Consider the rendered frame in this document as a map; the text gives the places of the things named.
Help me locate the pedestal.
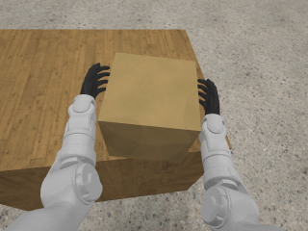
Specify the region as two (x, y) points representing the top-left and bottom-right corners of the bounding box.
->
(0, 29), (232, 212)

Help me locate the robot right upper arm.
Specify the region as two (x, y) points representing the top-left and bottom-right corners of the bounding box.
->
(200, 185), (286, 231)

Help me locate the right robot forearm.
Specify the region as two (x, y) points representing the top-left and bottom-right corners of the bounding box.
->
(198, 114), (260, 216)

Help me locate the left robot forearm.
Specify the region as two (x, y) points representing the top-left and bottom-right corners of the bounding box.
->
(40, 94), (97, 204)

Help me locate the robot left hand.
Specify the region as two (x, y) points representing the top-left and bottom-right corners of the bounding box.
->
(80, 63), (111, 100)

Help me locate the robot left upper arm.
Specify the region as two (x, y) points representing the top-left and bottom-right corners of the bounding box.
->
(3, 163), (103, 231)

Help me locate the robot right hand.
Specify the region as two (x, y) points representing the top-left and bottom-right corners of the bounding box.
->
(197, 79), (220, 116)

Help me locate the carton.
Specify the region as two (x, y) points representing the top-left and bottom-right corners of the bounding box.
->
(97, 52), (201, 163)

